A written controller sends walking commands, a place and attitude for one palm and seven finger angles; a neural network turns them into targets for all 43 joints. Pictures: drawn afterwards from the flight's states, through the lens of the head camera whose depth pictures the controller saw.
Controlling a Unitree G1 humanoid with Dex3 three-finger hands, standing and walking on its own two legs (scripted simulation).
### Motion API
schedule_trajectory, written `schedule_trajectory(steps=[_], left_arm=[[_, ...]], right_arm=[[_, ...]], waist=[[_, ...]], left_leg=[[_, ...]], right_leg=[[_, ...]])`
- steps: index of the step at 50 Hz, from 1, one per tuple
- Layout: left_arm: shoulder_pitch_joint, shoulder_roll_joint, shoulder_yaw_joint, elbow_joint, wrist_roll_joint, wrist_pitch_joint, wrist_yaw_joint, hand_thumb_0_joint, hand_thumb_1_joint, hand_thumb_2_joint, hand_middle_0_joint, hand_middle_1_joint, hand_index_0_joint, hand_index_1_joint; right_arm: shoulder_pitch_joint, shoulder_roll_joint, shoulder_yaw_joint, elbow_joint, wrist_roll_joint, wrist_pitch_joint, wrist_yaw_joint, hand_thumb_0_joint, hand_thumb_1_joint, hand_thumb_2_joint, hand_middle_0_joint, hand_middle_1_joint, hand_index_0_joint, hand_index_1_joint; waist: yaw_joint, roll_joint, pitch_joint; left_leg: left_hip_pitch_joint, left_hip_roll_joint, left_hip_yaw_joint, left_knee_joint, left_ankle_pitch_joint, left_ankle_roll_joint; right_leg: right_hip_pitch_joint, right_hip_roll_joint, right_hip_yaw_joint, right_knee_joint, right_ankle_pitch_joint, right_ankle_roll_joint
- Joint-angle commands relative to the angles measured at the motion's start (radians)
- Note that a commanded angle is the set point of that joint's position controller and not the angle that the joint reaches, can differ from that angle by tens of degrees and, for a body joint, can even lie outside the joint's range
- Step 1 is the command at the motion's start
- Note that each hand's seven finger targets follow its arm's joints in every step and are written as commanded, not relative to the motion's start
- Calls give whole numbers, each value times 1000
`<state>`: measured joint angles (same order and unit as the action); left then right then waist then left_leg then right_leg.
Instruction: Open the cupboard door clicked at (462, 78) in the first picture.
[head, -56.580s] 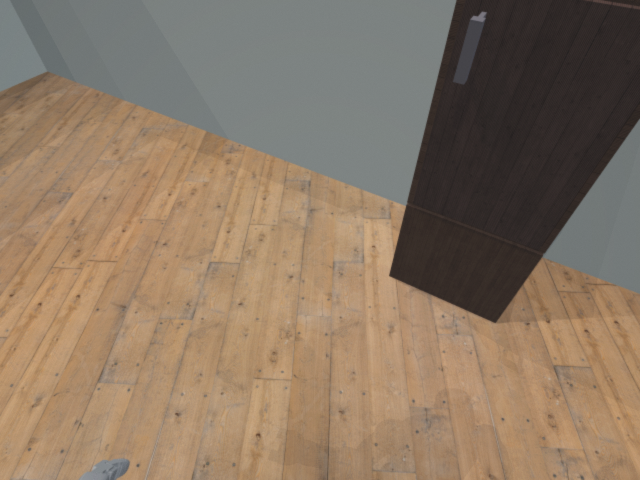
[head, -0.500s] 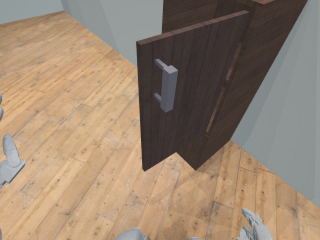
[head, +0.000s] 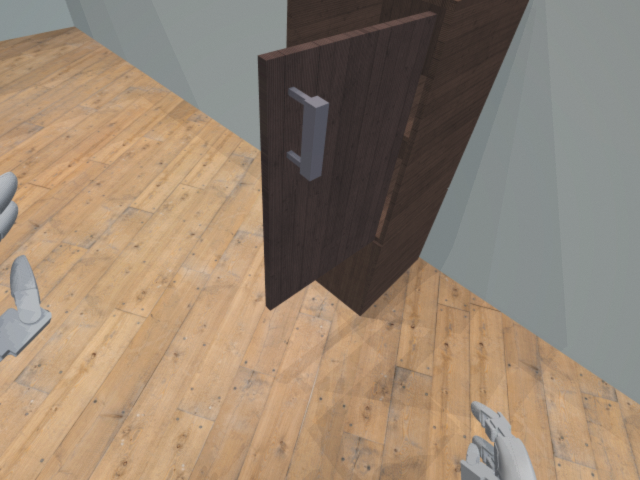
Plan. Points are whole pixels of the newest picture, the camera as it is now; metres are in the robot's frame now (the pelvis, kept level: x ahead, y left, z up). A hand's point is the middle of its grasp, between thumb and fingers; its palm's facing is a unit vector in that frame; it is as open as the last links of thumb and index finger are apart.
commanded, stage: stop stepping back and stand still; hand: left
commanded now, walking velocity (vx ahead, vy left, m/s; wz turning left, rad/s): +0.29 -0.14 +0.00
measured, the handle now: (303, 134) +0.55 +0.07 +0.15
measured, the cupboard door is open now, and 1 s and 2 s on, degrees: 85 85 85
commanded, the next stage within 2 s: let the arm hang, fingers relaxed in 1.08 s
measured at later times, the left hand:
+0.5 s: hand out of the picture +0.13 +0.28 +0.19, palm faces +0.45 -0.79 -0.42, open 7.4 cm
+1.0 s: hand out of the picture +0.14 +0.28 +0.18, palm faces +0.41 -0.77 -0.49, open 7.4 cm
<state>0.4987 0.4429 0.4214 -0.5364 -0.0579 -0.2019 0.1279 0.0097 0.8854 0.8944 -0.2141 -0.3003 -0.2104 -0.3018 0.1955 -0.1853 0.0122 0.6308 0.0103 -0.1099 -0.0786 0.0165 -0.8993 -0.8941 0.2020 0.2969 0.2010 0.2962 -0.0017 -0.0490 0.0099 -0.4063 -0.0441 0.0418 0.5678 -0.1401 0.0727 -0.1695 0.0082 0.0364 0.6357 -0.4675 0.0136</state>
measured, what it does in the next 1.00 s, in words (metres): steps on the spot: left foot, then left foot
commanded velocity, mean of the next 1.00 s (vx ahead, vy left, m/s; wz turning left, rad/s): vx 0.09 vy -0.02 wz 0.00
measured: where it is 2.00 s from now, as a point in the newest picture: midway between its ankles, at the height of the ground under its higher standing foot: outside the picture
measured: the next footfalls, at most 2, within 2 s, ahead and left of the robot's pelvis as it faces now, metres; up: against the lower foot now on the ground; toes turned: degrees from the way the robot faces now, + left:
left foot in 0.40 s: -0.01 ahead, +0.16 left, +0.00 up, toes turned +3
left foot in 0.86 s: +0.01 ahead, +0.14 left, +0.00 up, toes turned +3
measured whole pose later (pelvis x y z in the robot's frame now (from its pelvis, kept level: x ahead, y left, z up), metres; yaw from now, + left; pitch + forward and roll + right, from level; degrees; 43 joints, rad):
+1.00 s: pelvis -0.06 +0.02 +0.02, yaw +0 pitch -1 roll +0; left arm 0.54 0.40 0.41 -0.47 -0.02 -0.23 0.14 0.01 0.89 0.89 -0.21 -0.30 -0.21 -0.30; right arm 0.17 -0.23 -0.02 0.61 0.01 -0.12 -0.07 0.02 -0.90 -0.89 0.20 0.30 0.20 0.30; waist 0.01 0.00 0.06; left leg -0.24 0.02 0.04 0.49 -0.22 0.00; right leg -0.19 0.02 -0.07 0.48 -0.27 -0.04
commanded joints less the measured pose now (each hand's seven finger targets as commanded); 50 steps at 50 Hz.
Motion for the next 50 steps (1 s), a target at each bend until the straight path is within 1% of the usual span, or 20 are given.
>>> schedule_trajectory(steps=[1,5,6,7,8,10,17,18,19,21,23,27,29,31,32,37,40,43,46,50], left_arm=[[24,207,178,-208,-13,-54,40,0,900,900,-200,-300,-200,-300],[148,139,116,-198,13,-32,34,0,900,900,-200,-300,-200,-300],[160,178,147,-209,18,-31,32,0,900,900,-200,-300,-200,-300],[135,182,138,-212,19,-34,27,0,900,900,-200,-300,-200,-300],[29,189,141,-262,4,-39,26,0,900,900,-200,-300,-200,-300],[-42,175,146,-153,12,-52,35,0,900,900,-200,-300,-200,-300],[-159,115,52,-92,41,-63,63,0,900,900,-200,-300,-200,-300],[-152,117,55,-126,34,-67,62,0,900,900,-200,-300,-200,-300],[-142,123,71,-176,29,-77,62,0,900,900,-200,-300,-200,-300],[-92,211,156,-164,30,-92,52,0,900,900,-200,-300,-200,-300],[-37,167,136,-190,41,-91,43,0,900,900,-200,-300,-200,-300],[68,152,137,-179,37,-78,47,0,900,900,-200,-300,-200,-300],[56,147,131,-137,38,-62,47,0,900,900,-200,-300,-200,-300],[33,183,153,-85,30,-45,44,0,900,900,-200,-300,-200,-300],[-66,168,128,-109,20,-57,44,0,900,900,-200,-300,-200,-300],[-57,143,117,-76,33,-88,49,0,900,900,-200,-300,-200,-300],[-38,128,109,-101,29,-90,53,0,900,900,-200,-300,-200,-300],[-21,137,111,-171,24,-98,51,0,900,900,-200,-300,-200,-300],[45,153,144,-134,29,-89,40,0,900,900,-200,-300,-200,-300],[55,124,115,-127,19,-82,36,0,900,900,-200,-300,-200,-300]], right_arm=[[-88,-134,-49,-158,-26,-86,-3,0,-900,-900,200,300,200,300],[-90,-149,-57,-174,-23,-52,12,0,-900,-900,200,300,200,300],[-90,-139,-61,-180,-20,-41,13,0,-900,-900,200,300,200,300],[-79,-130,-68,-170,-21,-24,14,0,-900,-900,200,300,200,300],[-73,-157,-81,-151,-23,-21,12,0,-900,-900,200,300,200,300],[-41,-144,-69,-132,-24,-42,4,0,-900,-900,200,300,200,300],[-43,-142,-53,-111,-26,-90,-47,0,-900,-900,200,300,200,300],[-33,-157,-58,-123,-24,-96,-46,0,-900,-900,200,300,200,300],[-30,-182,-64,-139,-23,-96,-39,0,-900,-900,200,300,200,300],[-26,-155,-72,-109,-24,-96,-17,0,-900,-900,200,300,200,300],[-65,-132,-64,-119,-23,-102,7,0,-900,-900,200,300,200,300],[-52,-144,-62,-124,-23,-80,8,0,-900,-900,200,300,200,300],[-45,-140,-63,-128,-20,-64,7,0,-900,-900,200,300,200,300],[-42,-119,-62,-139,-16,-53,6,0,-900,-900,200,300,200,300],[-49,-125,-65,-124,-12,-67,10,0,-900,-900,200,300,200,300],[-85,-109,-41,-111,-15,-71,-8,0,-900,-900,200,300,200,300],[-76,-114,-42,-117,-21,-78,-11,0,-900,-900,200,300,200,300],[-84,-159,-66,-146,-11,-75,-8,0,-900,-900,200,300,200,300],[-77,-149,-58,-153,-8,-64,1,0,-900,-900,200,300,200,300],[-66,-147,-60,-168,1,-54,6,0,-900,-900,200,300,200,300]], waist=[[12,294,-128],[20,256,-69],[22,131,-88],[13,-113,-69],[5,-136,-41],[-33,-44,5],[-17,23,-18],[-22,130,-14],[-21,314,-6],[-28,307,-23],[-19,256,69],[-7,303,-3],[1,179,-30],[-5,-138,-23],[-4,-131,-53],[1,-84,-39],[5,-48,-54],[21,134,-69],[14,210,-79],[4,114,-112]], left_leg=[[94,278,-431,-536,-486,-68],[-155,140,-137,-415,-499,-111],[-114,65,-55,-173,-408,-102],[-52,5,-13,237,-263,-93],[-129,7,-45,492,-229,-99],[-160,81,-86,592,-203,-90],[209,59,75,-97,-246,-38],[248,108,-37,-211,-313,-12],[311,270,-322,-300,-325,53],[176,419,-550,-433,-492,148],[42,377,-448,-428,-491,141],[-66,271,-176,-330,-443,48],[-112,201,-95,-158,-431,2],[-200,49,-2,298,-315,-57],[-184,54,-46,460,-342,-69],[9,84,-20,203,-225,-72],[167,52,9,-73,-76,-59],[252,184,-136,-177,157,-22],[183,168,-124,-174,218,-35],[176,146,-87,-148,162,-48]], right_leg=[[-2,57,-10,116,-61,-31],[243,76,-110,-176,-37,-64],[183,-12,-5,-327,-51,-84],[-43,-234,305,-493,-180,-163],[-160,-356,422,-524,-215,-236],[-232,-319,340,-509,-263,-218],[-180,-173,70,-295,-178,-137],[-203,-114,36,-143,-110,-99],[-321,-10,-54,71,-44,-43],[-344,11,-49,405,-69,-9],[-314,-55,-11,349,35,-18],[15,17,-150,21,36,-18],[140,11,-109,-172,37,-36],[70,-292,421,-419,63,-177],[37,-360,485,-432,96,-208],[4,-255,135,-313,464,-154],[0,-198,83,-286,428,-94],[-28,-85,32,-210,326,-14],[39,-54,-8,-188,417,-11],[73,-66,20,-222,480,-16]])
